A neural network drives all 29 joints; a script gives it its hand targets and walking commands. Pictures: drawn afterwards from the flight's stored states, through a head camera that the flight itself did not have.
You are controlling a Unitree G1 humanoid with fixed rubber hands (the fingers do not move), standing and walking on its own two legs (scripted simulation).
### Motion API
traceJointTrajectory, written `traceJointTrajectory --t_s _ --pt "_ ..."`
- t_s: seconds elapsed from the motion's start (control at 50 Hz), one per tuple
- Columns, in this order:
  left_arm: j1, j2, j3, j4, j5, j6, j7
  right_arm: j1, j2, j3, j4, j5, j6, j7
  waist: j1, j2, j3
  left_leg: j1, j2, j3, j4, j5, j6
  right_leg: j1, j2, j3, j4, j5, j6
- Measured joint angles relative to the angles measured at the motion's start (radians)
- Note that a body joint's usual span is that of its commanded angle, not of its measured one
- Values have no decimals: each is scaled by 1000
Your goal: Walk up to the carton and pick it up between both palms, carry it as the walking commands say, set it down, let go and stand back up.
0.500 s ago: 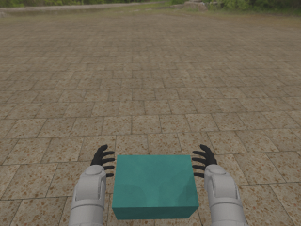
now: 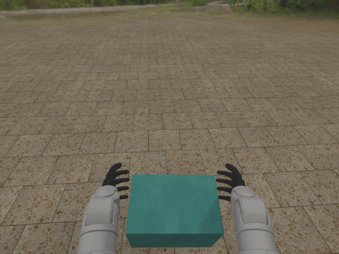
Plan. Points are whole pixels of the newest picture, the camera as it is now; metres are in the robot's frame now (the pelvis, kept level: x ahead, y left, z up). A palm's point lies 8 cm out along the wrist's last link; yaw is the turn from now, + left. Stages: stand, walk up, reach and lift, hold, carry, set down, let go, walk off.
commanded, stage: hold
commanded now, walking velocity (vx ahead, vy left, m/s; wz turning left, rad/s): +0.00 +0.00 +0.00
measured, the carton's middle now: (172, 211) +0.29 +0.00 -0.05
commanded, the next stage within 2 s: carry in 0.46 s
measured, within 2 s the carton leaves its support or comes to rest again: neither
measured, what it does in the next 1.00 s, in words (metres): walks ahead: right foot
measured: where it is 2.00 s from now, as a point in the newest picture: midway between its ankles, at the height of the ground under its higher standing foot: (160, 204)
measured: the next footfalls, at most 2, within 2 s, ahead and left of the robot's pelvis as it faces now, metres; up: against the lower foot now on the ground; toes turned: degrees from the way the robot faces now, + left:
right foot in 0.94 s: +0.20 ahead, -0.08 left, +0.00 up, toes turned -3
left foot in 1.30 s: +0.51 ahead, +0.14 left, +0.00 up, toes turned +14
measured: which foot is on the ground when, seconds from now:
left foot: down 0.00-0.96, up 0.98-1.00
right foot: down 0.00-0.72, up 0.74-0.92, down 0.94-1.00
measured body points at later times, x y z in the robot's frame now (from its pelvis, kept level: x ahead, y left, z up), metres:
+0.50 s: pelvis +0.00 +0.00 +0.00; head -0.05 +0.00 +0.44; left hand +0.30 +0.16 +0.05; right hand +0.30 -0.16 +0.04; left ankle +0.03 +0.12 -0.74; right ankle +0.00 -0.11 -0.74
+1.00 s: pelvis +0.17 +0.00 -0.01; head +0.16 +0.00 +0.44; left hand +0.44 +0.17 +0.09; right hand +0.45 -0.14 +0.08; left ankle +0.03 +0.11 -0.72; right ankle +0.16 -0.08 -0.75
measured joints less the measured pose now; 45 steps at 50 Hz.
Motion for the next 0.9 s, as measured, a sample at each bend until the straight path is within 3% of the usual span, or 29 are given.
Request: traceJointTrajectory --t_s 0.44,0.5,0.56,0.6,0.66,0.72,0.76,0.84,0.9 --pt "-7 -2 2 2 2 -5 -1 0 0 -2 -6 -4 -1 4 3 2 2 -3 0 4 -5 4 1 -5 -3 -3 -3 3 1" --pt "-6 -2 -13 -22 -1 5 1 9 -2 15 -48 -3 18 -4 4 10 -41 -96 6 8 76 -40 2 -92 -8 -39 69 -57 -6" --pt "4 1 -40 -76 -15 30 15 20 -5 35 -110 14 50 -20 3 24 -76 -183 29 15 166 -159 6 -149 -7 -80 105 -156 -19" --pt "2 0 -61 -129 -29 57 33 22 -5 44 -168 31 78 -35 1 31 -86 -230 45 23 216 -206 15 -170 -8 -105 103 -144 -23" --pt "-2 -2 -87 -204 -42 107 63 22 -5 55 -246 61 126 -59 -3 20 -101 -256 54 72 234 -196 28 -181 -34 -135 103 -78 -10" --pt "20 4 -103 -304 -62 180 97 29 -6 90 -316 97 189 -85 -2 -10 -124 -221 42 114 170 -110 12 -182 -70 -129 133 -126 10" --pt "41 9 -106 -384 -82 231 120 32 -6 123 -365 116 231 -104 4 -18 -138 -205 33 133 152 -125 14 -215 -84 -139 206 -166 5" --pt "84 16 -119 -518 -137 320 157 78 -15 188 -499 151 322 -148 3 30 -148 -154 66 129 74 -147 17 -301 -48 -201 266 -245 -1" --pt "97 17 -141 -587 -164 367 180 116 -20 210 -605 170 382 -178 -8 60 -131 -112 91 115 47 -167 5 -331 -27 -251 157 -168 -11"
